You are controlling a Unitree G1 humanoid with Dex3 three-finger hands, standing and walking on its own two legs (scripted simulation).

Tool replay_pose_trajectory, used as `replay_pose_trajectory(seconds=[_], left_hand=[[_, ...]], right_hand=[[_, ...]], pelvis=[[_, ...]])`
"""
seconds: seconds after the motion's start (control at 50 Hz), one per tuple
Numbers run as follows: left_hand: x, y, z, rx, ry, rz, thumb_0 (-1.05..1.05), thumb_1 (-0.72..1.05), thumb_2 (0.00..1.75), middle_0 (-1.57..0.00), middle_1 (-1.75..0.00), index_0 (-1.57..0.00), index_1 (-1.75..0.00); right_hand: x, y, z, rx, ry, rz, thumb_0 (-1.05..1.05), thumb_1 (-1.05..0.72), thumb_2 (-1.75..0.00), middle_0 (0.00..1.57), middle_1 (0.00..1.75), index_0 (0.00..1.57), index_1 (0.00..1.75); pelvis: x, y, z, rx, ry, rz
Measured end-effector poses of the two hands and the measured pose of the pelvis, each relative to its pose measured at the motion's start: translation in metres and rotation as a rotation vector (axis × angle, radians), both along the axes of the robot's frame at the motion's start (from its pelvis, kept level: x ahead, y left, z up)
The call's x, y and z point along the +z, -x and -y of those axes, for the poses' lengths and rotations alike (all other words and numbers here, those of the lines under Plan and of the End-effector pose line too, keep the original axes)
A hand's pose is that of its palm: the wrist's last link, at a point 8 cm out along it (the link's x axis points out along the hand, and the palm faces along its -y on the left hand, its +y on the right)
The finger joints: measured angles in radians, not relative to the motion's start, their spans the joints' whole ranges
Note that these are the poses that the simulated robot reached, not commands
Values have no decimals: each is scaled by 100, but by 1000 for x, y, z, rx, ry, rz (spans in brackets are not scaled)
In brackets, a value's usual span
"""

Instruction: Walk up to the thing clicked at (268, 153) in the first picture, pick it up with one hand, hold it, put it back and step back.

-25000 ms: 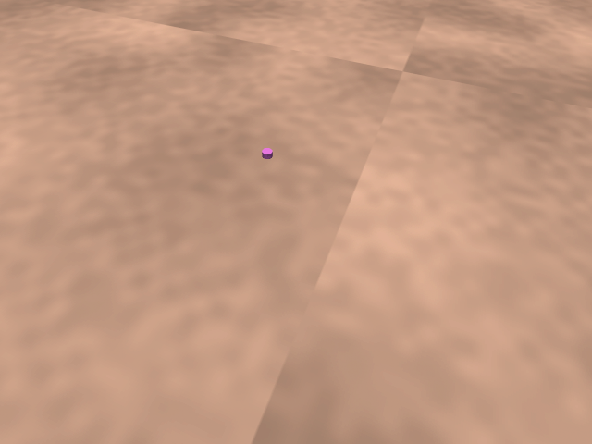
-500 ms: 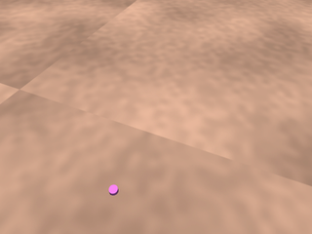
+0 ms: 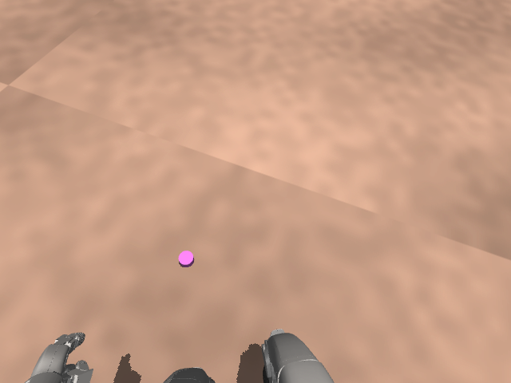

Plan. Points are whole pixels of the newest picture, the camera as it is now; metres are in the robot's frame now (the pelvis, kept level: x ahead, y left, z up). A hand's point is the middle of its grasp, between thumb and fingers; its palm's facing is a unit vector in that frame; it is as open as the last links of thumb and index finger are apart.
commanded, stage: walk up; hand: left
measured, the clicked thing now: (186, 259) +0.55 +0.20 -0.75
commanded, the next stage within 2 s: stand in 1.90 s
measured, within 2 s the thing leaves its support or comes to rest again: neither
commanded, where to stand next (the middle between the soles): +0.15 -0.02 m, yaw -3 degrees
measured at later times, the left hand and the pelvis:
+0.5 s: hand out of the picture +0.05 +0.26 -0.14, palm faces -0.06 -0.91 -0.41, open 7.4 cm; pelvis -0.09 +0.00 -0.01, yaw -2 degrees
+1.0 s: hand out of the picture -0.14 +0.23 -0.15, palm faces -0.09 -0.92 -0.39, open 7.4 cm; pelvis -0.21 -0.03 -0.01, yaw -6 degrees
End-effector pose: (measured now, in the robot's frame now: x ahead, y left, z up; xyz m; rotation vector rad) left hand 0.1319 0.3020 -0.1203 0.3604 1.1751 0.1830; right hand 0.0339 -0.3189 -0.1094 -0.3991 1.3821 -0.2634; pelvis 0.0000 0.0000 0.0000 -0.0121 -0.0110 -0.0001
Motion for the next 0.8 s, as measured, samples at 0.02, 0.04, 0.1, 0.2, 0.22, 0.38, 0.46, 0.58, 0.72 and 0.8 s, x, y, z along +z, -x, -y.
replay_pose_trajectory(seconds=[0.02, 0.04, 0.1, 0.2, 0.22, 0.38, 0.46, 0.58, 0.72, 0.8], left_hand=[[1, 2, 0, -1, 3, -1, 0, 90, 90, -20, -30, -21, -30], [1, 5, 0, -4, 4, -1, 0, 90, 90, -20, -30, -21, -30], [1, 16, 1, -18, -4, -5, 0, 90, 90, -20, -30, -21, -30], [-3, 35, 8, -50, -30, -15, 0, 90, 90, -20, -30, -21, -30], [-2, 40, 11, -50, -34, -18, 0, 90, 90, -20, -30, -21, -30], [21, 73, 19, -53, -34, 20, 0, 90, 90, -20, -30, -21, -30], [24, 82, 11, -58, -44, 59, 0, 90, 90, -21, -30, -21, -30], [4, 104, -13, -31, -23, 113, 0, 90, 90, -20, -30, -21, -30], [4, 165, -12, -4, 14, 24, 0, 90, 90, -20, -30, -21, -30], [2, 203, -9, -13, 7, -23, 0, 90, 90, -20, -30, -21, -30]], right_hand=[[2, 1, -1, -3, 1, 7, 1, -90, -89, 20, 30, 21, 30], [3, 1, -2, -5, 2, 17, 1, -90, -89, 20, 30, 21, 30], [2, -3, -3, -8, 0, 62, 1, -90, -89, 21, 30, 21, 30], [-12, -10, 5, -15, -22, 153, 1, -90, -89, 21, 30, 21, 30], [-16, -10, 7, -21, -29, 165, 1, -90, -89, 21, 30, 21, 30], [-10, 5, 1, -12, -75, 207, 1, -90, -89, 20, 30, 21, 30], [-9, 24, -1, 14, -48, 208, 1, -90, -89, 20, 30, 21, 30], [-11, 65, -16, 60, -1, 178, 1, -90, -89, 20, 30, 21, 30], [17, 110, -17, 56, 13, 185, 1, -90, -89, 21, 30, 21, 30], [22, 125, -2, 50, 30, 230, 1, -89, -89, 21, 30, 21, 30]], pelvis=[[1, 2, 0, -6, 0, -6], [2, 4, 0, -12, 0, -10], [1, 12, 1, -28, 1, -11], [-10, 29, 8, -70, -16, 3], [-11, 34, 9, -72, 2, 15], [2, 64, 10, -77, -47, 13], [-1, 82, 1, -61, -41, -4], [-15, 119, -11, -36, -66, 36], [2, 152, -7, -51, 2, 15], [1, 172, 1, -72, 1, 10]])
